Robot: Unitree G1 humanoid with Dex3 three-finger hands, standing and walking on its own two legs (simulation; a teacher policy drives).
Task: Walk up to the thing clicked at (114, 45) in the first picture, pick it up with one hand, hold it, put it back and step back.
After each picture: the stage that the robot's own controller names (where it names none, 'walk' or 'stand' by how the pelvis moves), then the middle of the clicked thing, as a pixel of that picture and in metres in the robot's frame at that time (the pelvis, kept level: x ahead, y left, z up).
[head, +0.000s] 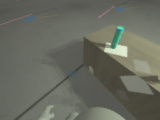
stand; (116, 38) +0.87 -0.24 -0.01
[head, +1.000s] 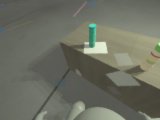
walk; (92, 36) +0.79 +0.07 +0.01
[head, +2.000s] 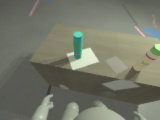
stand; (78, 47) +0.55 +0.14 +0.03
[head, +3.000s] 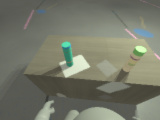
walk; (68, 55) +0.52 +0.23 +0.00
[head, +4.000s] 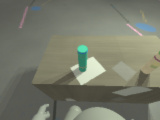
stand; (82, 60) +0.45 +0.09 +0.01
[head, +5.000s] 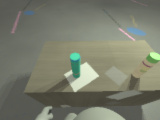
stand; (75, 67) +0.41 +0.14 -0.01
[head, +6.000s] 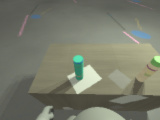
stand; (78, 69) +0.40 +0.11 -0.02
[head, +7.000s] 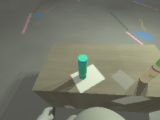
stand; (82, 68) +0.41 +0.09 -0.02
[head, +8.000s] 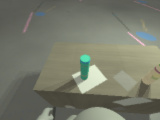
stand; (84, 68) +0.41 +0.07 -0.02
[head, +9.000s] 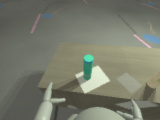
rise first; (87, 68) +0.41 +0.06 -0.01
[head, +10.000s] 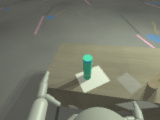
go down; (87, 68) +0.42 +0.07 -0.01
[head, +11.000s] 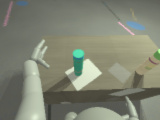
go down; (78, 64) +0.41 +0.08 +0.01
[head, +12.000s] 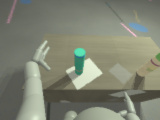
go down; (79, 63) +0.42 +0.07 +0.01
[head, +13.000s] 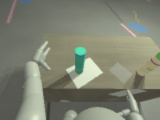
go down; (79, 62) +0.43 +0.07 +0.02
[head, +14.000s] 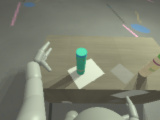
go down; (81, 63) +0.42 +0.07 +0.02
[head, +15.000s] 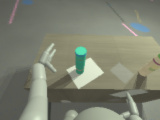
go down; (80, 62) +0.42 +0.07 +0.02
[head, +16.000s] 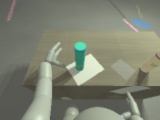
close in; (80, 58) +0.44 +0.07 +0.04
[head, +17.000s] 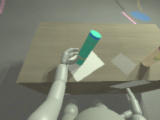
close; (86, 49) +0.47 +0.02 +0.07
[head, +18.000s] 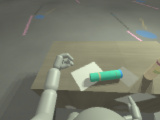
lift; (105, 75) +0.40 -0.11 -0.06
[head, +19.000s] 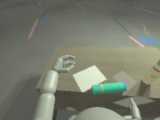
hold; (108, 88) +0.32 -0.13 -0.09
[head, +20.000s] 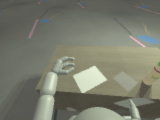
hold; (100, 117) +0.21 -0.13 -0.62
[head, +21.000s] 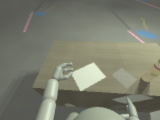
go down; (90, 113) +0.21 -0.05 -0.73
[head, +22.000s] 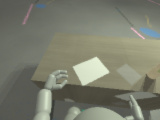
close; (90, 113) +0.19 -0.06 -0.68
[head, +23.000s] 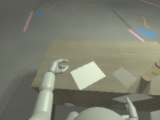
hold; (90, 116) +0.17 -0.04 -0.72
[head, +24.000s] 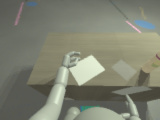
close; (90, 109) +0.20 -0.05 -0.70
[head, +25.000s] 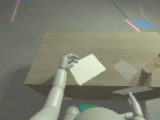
close; (89, 107) +0.20 -0.06 -0.68
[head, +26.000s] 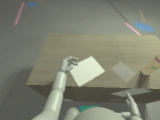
close; (89, 108) +0.21 -0.05 -0.70
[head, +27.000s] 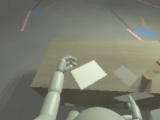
hold; (91, 113) +0.21 -0.05 -0.71
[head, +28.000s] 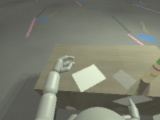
close; (91, 115) +0.22 -0.05 -0.74
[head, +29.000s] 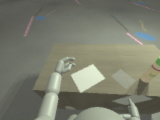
stand; (91, 114) +0.23 -0.04 -0.74
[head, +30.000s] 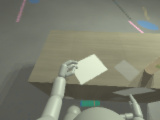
close; (89, 103) +0.25 -0.05 -0.69
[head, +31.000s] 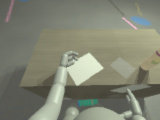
hold; (87, 102) +0.24 -0.04 -0.68
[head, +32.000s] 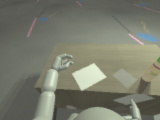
close; (92, 114) +0.25 -0.04 -0.73
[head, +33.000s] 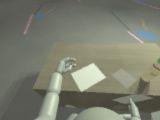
hold; (91, 113) +0.23 -0.05 -0.74
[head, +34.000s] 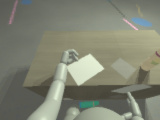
crouch; (89, 104) +0.23 -0.05 -0.69
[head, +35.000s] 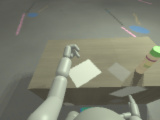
crouch; (89, 110) +0.24 -0.03 -0.72
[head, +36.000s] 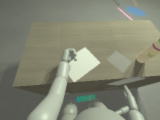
lower; (85, 98) +0.23 -0.05 -0.68
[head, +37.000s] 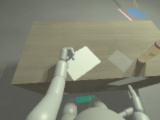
lower; (85, 99) +0.23 -0.05 -0.66
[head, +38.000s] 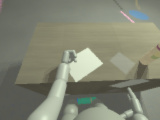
lower; (86, 100) +0.22 -0.05 -0.66
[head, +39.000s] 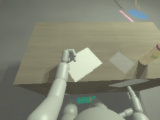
lower; (86, 99) +0.23 -0.05 -0.66
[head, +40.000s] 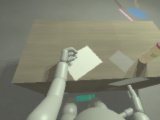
lower; (85, 98) +0.24 -0.05 -0.66
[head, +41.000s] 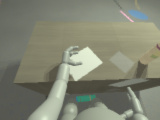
withdraw; (85, 98) +0.24 -0.05 -0.66
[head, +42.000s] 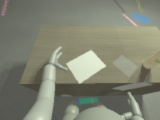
sink last; (87, 100) +0.24 -0.06 -0.67
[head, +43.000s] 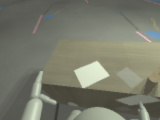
stand; (93, 113) +0.23 -0.04 -0.70
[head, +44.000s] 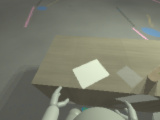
stand; (91, 111) +0.21 -0.05 -0.69
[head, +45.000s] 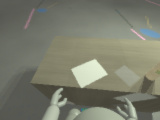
stand; (90, 112) +0.22 -0.05 -0.69
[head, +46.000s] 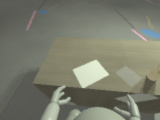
stand; (92, 113) +0.22 -0.05 -0.70
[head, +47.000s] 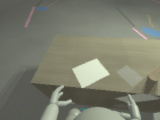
sink last; (91, 112) +0.21 -0.05 -0.68
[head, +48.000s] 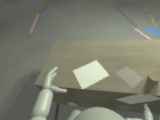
withdraw; (94, 113) +0.22 -0.04 -0.70
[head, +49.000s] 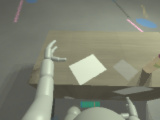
withdraw; (90, 104) +0.23 -0.05 -0.70
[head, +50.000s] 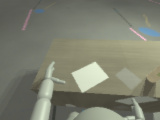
sink last; (92, 113) +0.20 -0.06 -0.71
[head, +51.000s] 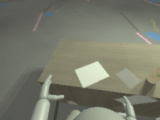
crouch; (92, 113) +0.23 -0.04 -0.73
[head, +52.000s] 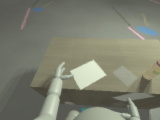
withdraw; (90, 111) +0.21 -0.05 -0.72
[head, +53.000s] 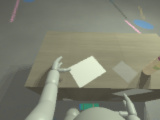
open; (88, 106) +0.21 -0.06 -0.70
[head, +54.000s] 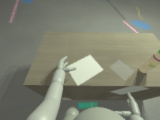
sink last; (87, 105) +0.23 -0.05 -0.70
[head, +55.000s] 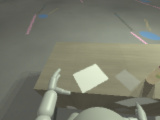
sink last; (92, 116) +0.20 -0.05 -0.72
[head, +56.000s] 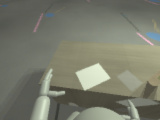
open; (93, 114) +0.21 -0.05 -0.74
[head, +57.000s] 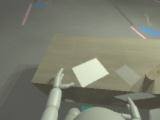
rise; (90, 109) +0.22 -0.06 -0.70
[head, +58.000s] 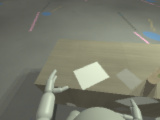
rise; (92, 114) +0.21 -0.05 -0.71
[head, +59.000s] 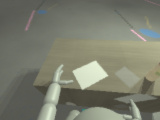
open; (91, 112) +0.22 -0.05 -0.71
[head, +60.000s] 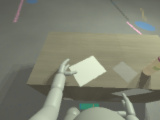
rise; (89, 106) +0.22 -0.05 -0.70
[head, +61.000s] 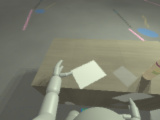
rise; (90, 111) +0.22 -0.05 -0.72
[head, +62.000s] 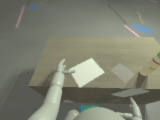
sink last; (89, 108) +0.23 -0.05 -0.72
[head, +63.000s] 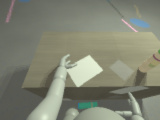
open; (87, 105) +0.22 -0.05 -0.70
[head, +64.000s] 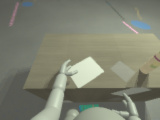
stand; (88, 107) +0.21 -0.05 -0.70
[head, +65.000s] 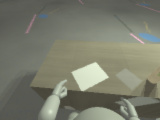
stand; (91, 117) +0.20 -0.05 -0.68
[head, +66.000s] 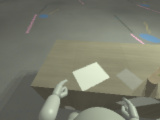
stand; (91, 117) +0.20 -0.06 -0.68
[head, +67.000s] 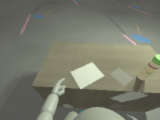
stand; (88, 114) +0.24 -0.05 -0.73
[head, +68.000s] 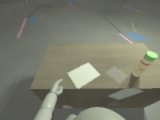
stand; (88, 113) +0.25 -0.03 -0.74
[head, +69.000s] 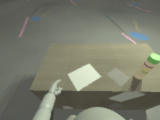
walk; (88, 114) +0.23 -0.02 -0.75
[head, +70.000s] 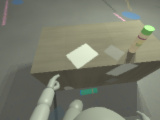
walk; (88, 91) +0.38 -0.04 -0.72
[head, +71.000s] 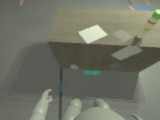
walk; (91, 72) +0.61 -0.06 -0.72
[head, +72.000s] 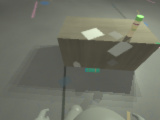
stand; (92, 70) +0.84 -0.02 -0.73
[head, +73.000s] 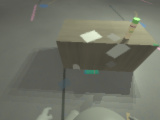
stand; (91, 72) +0.83 -0.03 -0.75
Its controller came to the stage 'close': yes
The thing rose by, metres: 0.00
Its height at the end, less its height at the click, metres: -0.73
